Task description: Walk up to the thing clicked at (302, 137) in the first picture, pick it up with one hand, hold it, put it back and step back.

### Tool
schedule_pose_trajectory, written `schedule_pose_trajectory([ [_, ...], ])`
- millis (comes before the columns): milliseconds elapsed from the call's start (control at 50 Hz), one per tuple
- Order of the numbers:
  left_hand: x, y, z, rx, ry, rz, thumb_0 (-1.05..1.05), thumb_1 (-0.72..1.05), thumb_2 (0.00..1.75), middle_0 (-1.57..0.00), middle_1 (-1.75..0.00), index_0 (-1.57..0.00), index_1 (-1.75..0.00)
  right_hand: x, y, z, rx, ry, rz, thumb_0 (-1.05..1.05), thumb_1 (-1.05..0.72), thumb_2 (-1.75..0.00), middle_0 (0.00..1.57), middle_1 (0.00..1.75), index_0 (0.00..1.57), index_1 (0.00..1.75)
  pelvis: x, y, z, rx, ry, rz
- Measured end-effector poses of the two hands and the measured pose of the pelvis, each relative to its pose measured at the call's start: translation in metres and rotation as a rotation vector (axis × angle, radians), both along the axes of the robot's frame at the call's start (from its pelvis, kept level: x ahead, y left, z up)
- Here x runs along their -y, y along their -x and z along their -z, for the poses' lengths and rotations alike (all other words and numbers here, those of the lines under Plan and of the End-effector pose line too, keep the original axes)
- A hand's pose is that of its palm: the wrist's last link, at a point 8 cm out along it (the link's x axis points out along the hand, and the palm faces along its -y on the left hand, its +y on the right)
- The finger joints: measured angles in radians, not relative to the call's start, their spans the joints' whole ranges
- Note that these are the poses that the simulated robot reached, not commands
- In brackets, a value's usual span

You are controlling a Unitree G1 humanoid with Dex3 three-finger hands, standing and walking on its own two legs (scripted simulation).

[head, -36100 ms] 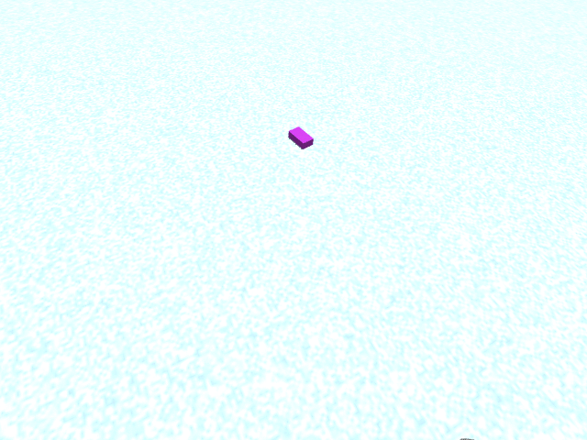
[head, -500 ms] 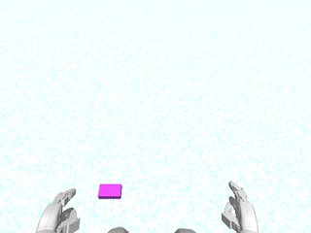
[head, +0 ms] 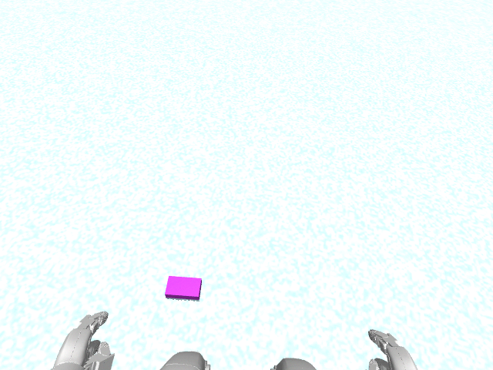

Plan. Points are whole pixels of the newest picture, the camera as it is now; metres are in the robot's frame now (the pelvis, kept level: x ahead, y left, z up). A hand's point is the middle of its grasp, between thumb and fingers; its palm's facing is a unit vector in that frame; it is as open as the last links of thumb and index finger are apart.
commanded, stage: stand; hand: left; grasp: from above
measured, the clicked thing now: (183, 287) +0.46 +0.21 -0.72
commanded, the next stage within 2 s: none
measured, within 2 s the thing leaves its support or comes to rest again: neither
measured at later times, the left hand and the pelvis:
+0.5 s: hand out of the picture +0.03 +0.23 -0.13, palm faces +0.04 -0.94 -0.33, open 7.4 cm; pelvis +0.00 +0.00 +0.04, yaw +1 degrees
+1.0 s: hand out of the picture +0.06 +0.23 -0.12, palm faces +0.02 -0.94 -0.33, open 7.4 cm; pelvis +0.01 -0.01 +0.04, yaw +1 degrees
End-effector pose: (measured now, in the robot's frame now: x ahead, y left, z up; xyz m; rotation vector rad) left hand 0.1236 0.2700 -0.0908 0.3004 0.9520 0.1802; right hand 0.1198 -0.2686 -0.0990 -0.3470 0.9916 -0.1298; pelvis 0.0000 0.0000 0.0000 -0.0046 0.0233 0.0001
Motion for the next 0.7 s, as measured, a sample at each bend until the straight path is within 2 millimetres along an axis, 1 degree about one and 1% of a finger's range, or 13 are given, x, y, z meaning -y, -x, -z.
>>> schedule_pose_trajectory([
  [80,-0.01,0.029,0.007,-0.109,-0.004,-0.051,0.01,0.9,0.9,-0.2,-0.3,-0.2,-0.3,0.006,0.016,-0.002,-0.069,0.006,0.039,0.01,-0.91,-0.9,0.21,0.3,0.2,0.3,-0.001,-0.003,-0.009,0.021,0.005,-0.003],
  [180,-0.012,0.063,0.009,-0.223,0.006,-0.095,0.01,0.91,0.9,-0.2,-0.3,-0.2,-0.3,0.007,0.03,-0.004,-0.142,-0.003,0.073,0.01,-0.91,-0.9,0.21,0.3,0.2,0.3,-0.002,-0.006,-0.02,0.044,0.007,-0.01],
  [240,-0.01,0.079,0.009,-0.274,0.014,-0.116,0.01,0.91,0.9,-0.2,-0.3,-0.2,-0.3,0.004,0.036,-0.005,-0.172,-0.009,0.084,0.01,-0.91,-0.9,0.21,0.3,0.2,0.3,-0.002,-0.007,-0.026,0.057,0.005,-0.013],
  [300,-0.009,0.089,0.008,-0.309,0.022,-0.131,0.01,0.91,0.9,-0.2,-0.3,-0.2,-0.3,0.002,0.04,-0.006,-0.193,-0.017,0.091,0.01,-0.91,-0.9,0.21,0.3,0.2,0.3,-0.002,-0.008,-0.03,0.069,0.004,-0.014],
  [360,-0.008,0.095,0.006,-0.329,0.024,-0.138,0.01,0.9,0.9,-0.2,-0.3,-0.2,-0.3,0.0,0.043,-0.007,-0.206,-0.025,0.095,0.01,-0.91,-0.9,0.21,0.3,0.2,0.3,-0.002,-0.007,-0.033,0.08,0.001,-0.015],
  [440,-0.008,0.097,0.003,-0.339,0.02,-0.14,0.01,0.9,0.9,-0.2,-0.3,-0.2,-0.3,0.001,0.044,-0.007,-0.213,-0.032,0.1,0.01,-0.91,-0.9,0.21,0.3,0.2,0.3,-0.001,-0.006,-0.036,0.089,-0.001,-0.016],
  [700,-0.012,0.088,-0.005,-0.324,0.001,-0.134,0.01,0.9,0.9,-0.2,-0.3,-0.2,-0.3,0.013,0.049,-0.011,-0.227,-0.026,0.114,0.01,-0.91,-0.9,0.21,0.3,0.2,0.3,0.004,-0.003,-0.041,0.095,-0.001,-0.016],
])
